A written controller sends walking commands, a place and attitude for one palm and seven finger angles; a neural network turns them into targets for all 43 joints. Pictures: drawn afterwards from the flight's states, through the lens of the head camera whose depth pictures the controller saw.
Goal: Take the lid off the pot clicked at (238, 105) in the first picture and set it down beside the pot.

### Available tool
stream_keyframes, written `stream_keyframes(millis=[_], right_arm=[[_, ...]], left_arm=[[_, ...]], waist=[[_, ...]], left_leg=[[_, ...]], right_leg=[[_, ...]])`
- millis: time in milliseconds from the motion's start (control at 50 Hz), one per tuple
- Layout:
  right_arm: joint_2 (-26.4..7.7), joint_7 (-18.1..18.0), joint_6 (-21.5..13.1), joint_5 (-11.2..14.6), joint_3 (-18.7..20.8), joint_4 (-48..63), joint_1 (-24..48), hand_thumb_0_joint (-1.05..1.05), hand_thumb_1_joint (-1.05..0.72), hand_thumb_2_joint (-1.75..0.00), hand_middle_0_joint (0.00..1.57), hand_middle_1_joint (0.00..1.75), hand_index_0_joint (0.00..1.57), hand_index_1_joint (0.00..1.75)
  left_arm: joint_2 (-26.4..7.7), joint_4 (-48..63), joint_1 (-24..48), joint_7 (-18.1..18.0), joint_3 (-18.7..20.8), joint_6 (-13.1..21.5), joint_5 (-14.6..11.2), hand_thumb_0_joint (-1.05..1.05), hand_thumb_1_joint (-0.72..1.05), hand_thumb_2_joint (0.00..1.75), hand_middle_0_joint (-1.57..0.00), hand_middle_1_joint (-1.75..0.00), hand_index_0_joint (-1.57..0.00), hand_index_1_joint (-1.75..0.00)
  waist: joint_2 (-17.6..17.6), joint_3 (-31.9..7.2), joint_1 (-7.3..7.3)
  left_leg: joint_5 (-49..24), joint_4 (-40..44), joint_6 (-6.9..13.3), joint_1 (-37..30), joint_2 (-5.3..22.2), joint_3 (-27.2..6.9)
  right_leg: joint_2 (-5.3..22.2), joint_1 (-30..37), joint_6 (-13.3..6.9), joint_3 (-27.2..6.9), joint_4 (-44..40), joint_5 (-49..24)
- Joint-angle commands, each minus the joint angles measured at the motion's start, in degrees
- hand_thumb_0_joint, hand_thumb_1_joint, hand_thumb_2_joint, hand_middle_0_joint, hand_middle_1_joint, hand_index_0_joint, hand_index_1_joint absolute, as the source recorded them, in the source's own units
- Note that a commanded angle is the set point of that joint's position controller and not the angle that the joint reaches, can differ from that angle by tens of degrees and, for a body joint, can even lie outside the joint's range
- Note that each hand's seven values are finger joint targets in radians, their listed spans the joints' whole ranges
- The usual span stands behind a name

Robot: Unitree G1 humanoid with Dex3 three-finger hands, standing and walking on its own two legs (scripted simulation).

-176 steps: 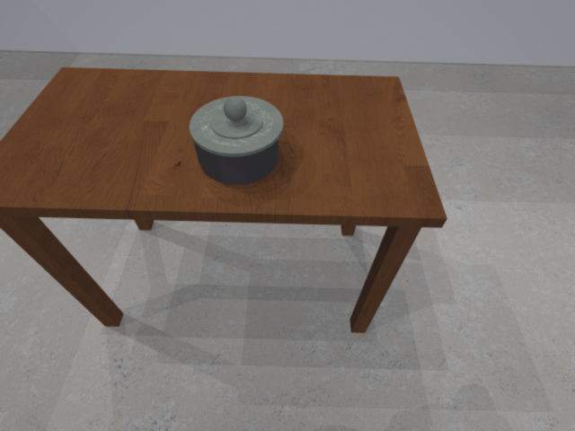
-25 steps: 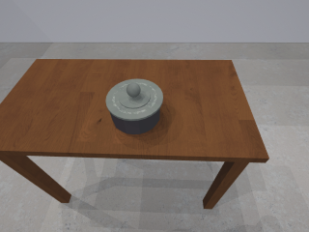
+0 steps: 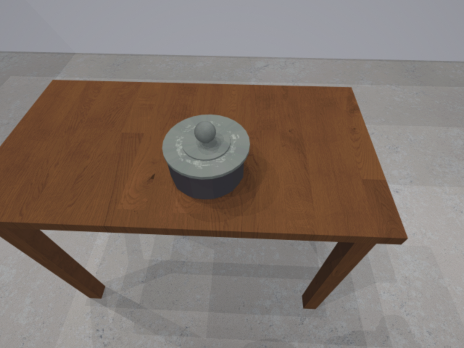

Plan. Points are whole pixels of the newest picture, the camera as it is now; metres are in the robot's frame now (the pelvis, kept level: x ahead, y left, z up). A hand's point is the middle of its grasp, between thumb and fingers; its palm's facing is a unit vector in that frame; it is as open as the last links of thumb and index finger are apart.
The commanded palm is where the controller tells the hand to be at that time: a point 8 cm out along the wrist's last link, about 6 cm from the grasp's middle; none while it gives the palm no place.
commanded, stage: look again from close up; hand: left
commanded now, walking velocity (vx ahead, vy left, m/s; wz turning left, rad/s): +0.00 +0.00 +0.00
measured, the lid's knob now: (205, 132) +0.51 +0.09 +0.07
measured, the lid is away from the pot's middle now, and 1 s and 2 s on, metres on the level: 0.00 0.00 0.00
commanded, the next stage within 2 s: lift the closed hand beside the body in 0.28 s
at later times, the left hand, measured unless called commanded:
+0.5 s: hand out of the picture +0.08 +0.19 -0.12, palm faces +0.16 -0.95 -0.27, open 7.1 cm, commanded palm +0.08 +0.23 -0.05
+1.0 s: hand out of the picture +0.10 +0.22 -0.04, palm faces +0.30 -0.90 -0.30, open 3.1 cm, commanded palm +0.06 +0.26 +0.00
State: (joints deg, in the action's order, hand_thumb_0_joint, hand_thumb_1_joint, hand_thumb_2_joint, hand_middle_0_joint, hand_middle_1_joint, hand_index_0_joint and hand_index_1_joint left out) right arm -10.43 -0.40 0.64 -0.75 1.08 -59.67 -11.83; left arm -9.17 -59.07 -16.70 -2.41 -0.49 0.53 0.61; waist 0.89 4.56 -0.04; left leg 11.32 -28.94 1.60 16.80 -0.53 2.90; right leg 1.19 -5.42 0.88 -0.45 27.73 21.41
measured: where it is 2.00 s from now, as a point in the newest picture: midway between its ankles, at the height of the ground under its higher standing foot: outside the picture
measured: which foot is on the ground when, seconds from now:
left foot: down 0.00-1.00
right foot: down 0.00-1.00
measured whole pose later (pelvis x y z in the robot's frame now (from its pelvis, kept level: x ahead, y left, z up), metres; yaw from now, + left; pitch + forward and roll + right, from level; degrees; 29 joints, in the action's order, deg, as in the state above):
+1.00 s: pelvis -0.01 -0.01 +0.01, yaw +3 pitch -1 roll -1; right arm -12.4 -2.5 -2.0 0.6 -0.8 -33.2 -7.8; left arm -13.0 -5.8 -31.8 -5.5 5.7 1.5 -2.5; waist 0.9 2.8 -3.2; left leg 7.3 -24.5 0.5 16.0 0.4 -0.5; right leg -0.5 -2.8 -0.4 2.7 21.2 17.3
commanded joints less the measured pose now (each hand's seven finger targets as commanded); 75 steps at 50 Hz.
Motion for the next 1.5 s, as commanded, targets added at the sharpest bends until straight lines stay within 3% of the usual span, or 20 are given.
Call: stream_keyframes(millis=[0,340,360,380,400,440,460,500,560,660,720,800,860,1060,1120,1160,1220,1260,1360,1480], right_arm=[[-5.59,-0.52,-1.25,0.18,0.79,1.90,-2.57,0.00,-0.90,-0.90,0.20,0.30,0.20,0.30],[-4.20,-0.64,-1.20,0.35,0.65,-0.31,-5.51,0.00,-0.90,-0.90,0.20,0.30,0.20,0.30],[-5.61,0.01,-2.17,-0.76,-0.13,1.49,-6.91,0.00,-0.90,-0.90,0.20,0.30,0.20,0.30],[-13.67,0.12,-9.80,3.31,0.68,15.24,5.44,0.00,-0.90,-0.90,0.20,0.30,0.20,0.30],[-10.45,-1.61,-14.39,3.93,-0.21,17.72,1.13,0.00,-0.90,-0.90,0.20,0.30,0.20,0.30],[-9.33,-1.03,-14.81,2.58,0.05,14.76,3.46,0.00,-0.90,-0.90,0.20,0.30,0.20,0.30],[-8.97,-0.08,-14.47,2.25,0.62,15.46,4.34,0.00,-0.90,-0.90,0.20,0.30,0.20,0.30],[-9.61,1.42,-11.92,2.23,2.76,18.53,4.77,0.00,-0.90,-0.90,0.20,0.30,0.20,0.30],[-8.94,1.29,-9.23,2.68,3.71,24.61,7.03,0.00,-0.90,-0.90,0.20,0.30,0.20,0.30],[-8.97,-0.53,-6.25,2.90,2.84,31.15,8.02,0.00,-0.90,-0.90,0.20,0.30,0.20,0.30],[-9.42,-1.60,-5.76,2.32,2.03,33.44,7.30,0.00,-0.90,-0.90,0.20,0.30,0.20,0.30],[-9.47,-2.62,-5.44,1.86,1.49,34.32,7.59,0.00,-0.90,-0.90,0.20,0.30,0.20,0.30],[-9.62,-2.96,-5.44,1.69,1.41,34.31,7.09,0.00,-0.90,-0.90,0.20,0.30,0.20,0.30],[-8.92,-2.92,-4.99,1.42,1.15,32.84,9.08,0.00,-0.90,-0.90,0.20,0.30,0.20,0.30],[-8.39,-2.96,-5.68,1.39,1.02,33.50,8.39,0.00,-0.90,-0.90,0.20,0.30,0.20,0.30],[-8.83,-2.75,-5.99,1.31,1.16,32.82,8.88,0.00,-0.90,-0.90,0.20,0.30,0.20,0.30],[-8.19,-2.74,-6.45,1.44,1.28,33.12,8.50,0.00,-0.90,-0.90,0.20,0.30,0.20,0.30],[-8.69,-2.65,-6.32,1.30,1.90,32.36,9.20,0.00,-0.90,-0.90,0.20,0.30,0.20,0.30],[-8.55,-2.80,-6.49,1.27,1.93,32.65,9.45,0.00,-0.90,-0.90,0.20,0.30,0.20,0.30],[-7.91,-2.87,-6.65,1.49,1.79,33.83,8.96,0.00,-0.90,-0.90,0.20,0.30,0.20,0.30]], left_arm=[[-6.37,1.32,-4.57,-0.38,1.02,0.72,0.20,0.00,0.90,0.90,-0.20,-0.30,-0.20,-0.30],[-5.04,-0.63,-6.19,-0.27,0.68,0.84,0.18,0.00,0.90,0.90,-0.20,-0.30,-0.20,-0.30],[-10.98,1.57,-1.39,-0.70,-0.03,2.29,0.02,0.00,0.90,0.90,-0.20,-0.30,-0.20,-0.30],[-21.36,57.56,29.37,-3.41,6.89,10.03,-8.02,0.00,0.90,0.90,-0.24,-0.35,-0.24,-0.35],[-10.01,57.64,7.02,-5.59,-2.45,7.49,-8.20,0.00,0.90,0.90,-0.29,-0.40,-0.29,-0.40],[-1.15,49.15,-9.34,-7.28,-2.24,1.94,-4.25,0.00,0.90,0.90,-0.38,-0.49,-0.38,-0.49],[0.44,42.51,-14.24,-7.37,-2.79,0.58,-1.91,0.00,0.90,0.90,-0.42,-0.54,-0.42,-0.54],[-1.44,37.55,-17.03,-6.25,0.40,0.16,0.00,0.00,0.90,0.90,-0.51,-0.64,-0.51,-0.64],[-7.78,47.51,-25.83,-4.96,7.58,2.14,-0.97,0.00,0.90,0.90,-0.64,-0.78,-0.64,-0.78],[-8.30,53.89,-16.88,-3.86,7.85,4.14,-2.34,0.00,0.90,0.90,-0.86,-1.02,-0.86,-1.02],[-9.52,61.21,-11.54,-3.59,7.78,5.57,-2.94,0.00,0.90,0.90,-0.99,-1.16,-0.99,-1.16],[-9.00,60.82,-10.48,-3.65,7.03,4.71,-3.03,0.00,0.90,0.90,-1.17,-1.36,-1.17,-1.36],[-11.47,63.71,-11.19,-3.75,9.48,4.77,-2.97,0.00,0.90,0.90,-1.30,-1.50,-1.30,-1.50],[-13.75,64.82,-18.78,-3.52,13.77,3.65,-2.51,0.00,0.90,0.90,-1.30,-1.50,-1.30,-1.50],[-11.32,69.50,-19.74,-3.07,10.86,4.28,-2.60,0.00,0.90,0.90,-1.30,-1.50,-1.30,-1.50],[-14.58,71.07,-20.50,-3.34,14.07,4.55,-2.26,0.00,0.90,0.90,-1.30,-1.50,-1.30,-1.50],[-11.19,72.64,-24.04,-2.81,11.16,4.77,-2.43,0.00,0.90,0.90,-1.30,-1.50,-1.30,-1.50],[-14.27,72.02,-24.60,-3.08,14.82,5.04,-2.11,0.00,0.90,0.90,-1.30,-1.50,-1.30,-1.50],[-15.62,77.03,-23.56,-2.94,16.15,6.10,-2.26,0.00,0.90,0.90,-1.30,-1.50,-1.30,-1.50],[-12.90,81.87,-25.02,-2.45,13.90,6.95,-2.74,0.00,0.90,0.90,-1.30,-1.50,-1.30,-1.50]], waist=[[-0.69,-2.89,-0.06],[-0.49,-1.45,0.16],[-3.37,-2.60,1.93],[-1.32,-14.98,-0.43],[1.43,-17.52,2.44],[1.26,-9.58,-0.11],[-1.72,-4.53,0.47],[-2.97,0.17,-0.70],[-0.93,-5.13,-3.34],[-2.83,-2.13,-0.02],[2.56,-6.13,-0.31],[-1.34,-3.80,0.40],[0.91,-6.82,-0.49],[-1.01,-6.59,-2.28],[0.59,-8.74,-2.40],[0.50,-9.27,-2.94],[0.53,-8.33,-2.81],[-2.45,-8.01,-3.09],[-0.21,-7.78,-3.11],[0.08,-7.82,-3.03]], left_leg=[[-6.21,4.81,1.22,-8.04,6.11,-7.84],[-4.54,5.64,1.03,-7.88,6.12,-7.20],[-13.83,5.23,1.96,-11.09,3.40,-7.52],[-5.04,4.47,0.99,-13.36,-1.63,-6.67],[-6.99,6.32,0.09,-20.97,0.86,-3.89],[-9.66,7.98,-0.56,-16.50,0.52,-5.79],[-9.47,7.41,-0.25,-13.11,0.45,-5.78],[-8.35,7.27,-0.71,-8.44,0.79,-5.97],[-6.82,7.42,-1.16,-9.27,0.94,-3.90],[-0.49,5.39,-0.59,-9.67,0.59,-1.95],[-0.93,5.25,-0.07,-13.51,0.18,-1.78],[-1.69,5.01,0.45,-14.24,0.18,-1.88],[-3.91,5.35,0.48,-15.95,0.34,-2.08],[-10.07,6.03,0.82,-15.52,0.40,-2.48],[-10.91,6.08,1.08,-16.61,0.50,-2.31],[-11.75,6.18,0.89,-16.96,0.61,-2.56],[-12.53,6.02,1.13,-16.83,0.80,-2.17],[-12.99,5.70,1.13,-16.61,0.89,-2.19],[-13.47,5.34,1.15,-17.36,0.92,-1.64],[-14.28,5.24,1.17,-17.91,1.27,-1.27]], right_leg=[[4.43,-6.85,-2.49,-2.88,-5.55,-11.73],[4.69,-7.88,-2.79,-3.27,-6.41,-11.47],[0.14,-6.32,-3.43,0.56,-3.45,-12.26],[-0.87,-10.54,-1.67,0.05,-8.18,-10.36],[-2.04,-7.41,-3.30,1.14,-5.14,-15.17],[-1.86,-7.40,-2.77,4.19,-6.86,-14.20],[-1.86,-9.26,-2.37,4.98,-8.31,-13.44],[-2.01,-11.82,-2.27,5.75,-8.75,-11.52],[-1.61,-8.09,-2.57,5.09,-9.80,-10.63],[-1.36,-14.14,-1.49,3.68,-12.29,-6.54],[-1.52,-13.21,-1.64,2.61,-12.43,-7.23],[-1.70,-14.30,-1.28,2.41,-13.51,-8.30],[-1.62,-11.99,-1.61,2.50,-13.26,-10.21],[-1.92,-8.85,-1.66,3.43,-12.70,-16.40],[-1.91,-7.71,-1.64,3.46,-11.77,-16.69],[-2.15,-7.55,-1.84,3.66,-12.14,-16.72],[-2.06,-7.46,-1.61,3.82,-11.68,-17.56],[-2.13,-7.89,-1.50,3.98,-12.10,-18.64],[-2.03,-8.48,-1.34,3.68,-12.47,-19.32],[-1.89,-7.40,-1.26,3.82,-11.92,-20.49]])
